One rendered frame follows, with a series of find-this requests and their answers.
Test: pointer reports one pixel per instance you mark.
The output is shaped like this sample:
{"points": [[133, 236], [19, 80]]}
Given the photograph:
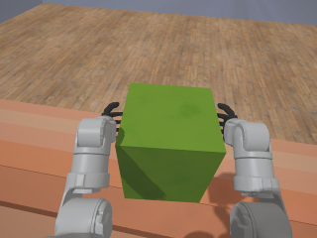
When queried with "right robot upper arm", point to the right robot upper arm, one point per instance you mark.
{"points": [[258, 220]]}

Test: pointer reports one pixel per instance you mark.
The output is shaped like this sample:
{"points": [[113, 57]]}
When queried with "left robot forearm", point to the left robot forearm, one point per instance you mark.
{"points": [[90, 162]]}

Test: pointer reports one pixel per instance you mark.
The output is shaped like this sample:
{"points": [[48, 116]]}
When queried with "right robot hand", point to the right robot hand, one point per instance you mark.
{"points": [[229, 111]]}

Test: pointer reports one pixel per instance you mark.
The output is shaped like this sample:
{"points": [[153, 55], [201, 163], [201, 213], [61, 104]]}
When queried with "left robot upper arm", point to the left robot upper arm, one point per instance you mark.
{"points": [[84, 217]]}

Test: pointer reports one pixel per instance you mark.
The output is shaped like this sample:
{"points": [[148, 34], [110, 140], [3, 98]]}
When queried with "carton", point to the carton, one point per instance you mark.
{"points": [[169, 144]]}

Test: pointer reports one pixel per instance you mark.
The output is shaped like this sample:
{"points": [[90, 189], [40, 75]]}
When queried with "left robot hand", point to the left robot hand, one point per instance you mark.
{"points": [[107, 112]]}

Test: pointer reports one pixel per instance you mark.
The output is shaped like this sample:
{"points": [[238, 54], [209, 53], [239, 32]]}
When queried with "right robot forearm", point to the right robot forearm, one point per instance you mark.
{"points": [[253, 161]]}

